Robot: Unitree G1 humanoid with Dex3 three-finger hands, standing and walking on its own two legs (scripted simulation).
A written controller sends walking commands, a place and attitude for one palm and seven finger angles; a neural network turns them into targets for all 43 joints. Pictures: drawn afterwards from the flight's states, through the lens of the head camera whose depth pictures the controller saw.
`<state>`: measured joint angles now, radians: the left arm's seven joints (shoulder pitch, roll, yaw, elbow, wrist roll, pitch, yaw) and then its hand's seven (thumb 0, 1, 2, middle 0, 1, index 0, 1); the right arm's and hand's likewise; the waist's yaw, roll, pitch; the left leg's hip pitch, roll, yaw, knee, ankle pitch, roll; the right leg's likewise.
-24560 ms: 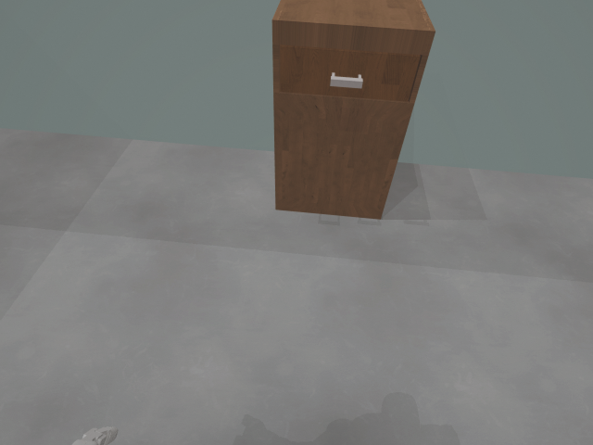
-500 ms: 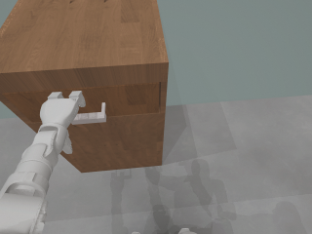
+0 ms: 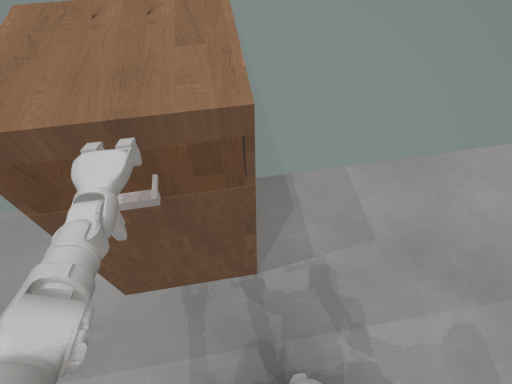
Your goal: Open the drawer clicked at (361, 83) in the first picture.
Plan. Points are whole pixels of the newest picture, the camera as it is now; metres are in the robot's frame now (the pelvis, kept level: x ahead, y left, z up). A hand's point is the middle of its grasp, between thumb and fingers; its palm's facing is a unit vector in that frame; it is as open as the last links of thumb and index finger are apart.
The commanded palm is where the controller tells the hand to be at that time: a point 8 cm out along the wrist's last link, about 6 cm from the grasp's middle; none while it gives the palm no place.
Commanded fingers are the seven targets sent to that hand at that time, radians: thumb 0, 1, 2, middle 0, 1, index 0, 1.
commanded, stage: lower the fingers behind the handle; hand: left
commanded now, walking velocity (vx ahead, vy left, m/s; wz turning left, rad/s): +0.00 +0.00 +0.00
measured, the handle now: (132, 191) +0.48 +0.25 -0.05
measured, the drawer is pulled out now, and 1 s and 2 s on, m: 0.00 0.00 0.00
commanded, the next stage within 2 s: close the thumb around the handle in 1.60 s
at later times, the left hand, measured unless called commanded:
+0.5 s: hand (116, 200) +0.44 +0.26 -0.02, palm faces +0.03 -0.01 -1.00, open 13.6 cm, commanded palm +0.41 +0.26 +0.03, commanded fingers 0.00 -0.50 0.30 -0.30 -1.20 -0.30 -1.20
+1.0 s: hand (114, 214) +0.43 +0.27 -0.05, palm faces +0.02 +0.01 -1.00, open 13.8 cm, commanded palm +0.41 +0.25 +0.00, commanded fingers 0.00 -0.50 0.30 -0.30 -1.20 -0.30 -1.20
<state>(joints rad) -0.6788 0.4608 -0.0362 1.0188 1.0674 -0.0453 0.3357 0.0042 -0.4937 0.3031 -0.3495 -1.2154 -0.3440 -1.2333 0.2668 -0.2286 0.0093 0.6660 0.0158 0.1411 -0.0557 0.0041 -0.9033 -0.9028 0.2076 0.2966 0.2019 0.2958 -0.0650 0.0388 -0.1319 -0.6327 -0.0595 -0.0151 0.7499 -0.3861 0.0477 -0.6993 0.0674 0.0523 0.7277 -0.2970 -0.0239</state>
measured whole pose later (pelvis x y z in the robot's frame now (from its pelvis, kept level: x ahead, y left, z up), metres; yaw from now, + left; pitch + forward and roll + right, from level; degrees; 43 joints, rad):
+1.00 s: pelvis +0.00 +0.00 -0.04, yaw +1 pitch +23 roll -2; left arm -0.64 0.45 -0.01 1.02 1.11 -0.06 0.53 0.00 -0.49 0.30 -0.29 -1.26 -0.32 -1.20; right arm 0.29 -0.27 -0.07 0.73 -0.03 0.10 0.00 0.00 -0.91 -0.90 0.20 0.30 0.20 0.30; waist -0.04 0.05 -0.20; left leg -0.93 -0.06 -0.05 1.02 -0.50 0.04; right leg -0.97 0.07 0.00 0.96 -0.40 -0.03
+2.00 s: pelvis +0.00 +0.01 -0.05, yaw +0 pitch +25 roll -2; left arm -0.59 0.46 0.03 0.99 1.11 -0.08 0.51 0.00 -0.10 0.47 -0.34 -1.24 -0.34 -1.24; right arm 0.27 -0.26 -0.06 0.72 -0.04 0.10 0.00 0.00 -0.90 -0.90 0.20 0.30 0.20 0.30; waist -0.06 0.04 -0.20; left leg -0.96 -0.06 -0.03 1.06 -0.53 0.05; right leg -1.01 0.08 0.01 0.99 -0.42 -0.02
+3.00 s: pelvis +0.02 +0.01 -0.03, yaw -1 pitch +23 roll -2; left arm -0.41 0.42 0.04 0.83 1.08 -0.07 0.50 0.01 0.74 0.81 -0.39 -1.35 -0.33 -1.35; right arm 0.28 -0.25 -0.05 0.70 -0.02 0.12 0.00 0.01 -0.91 -0.90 0.20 0.30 0.20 0.30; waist -0.04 0.04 -0.21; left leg -0.88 -0.05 0.00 1.00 -0.53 0.06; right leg -0.93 0.09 0.04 0.94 -0.41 -0.01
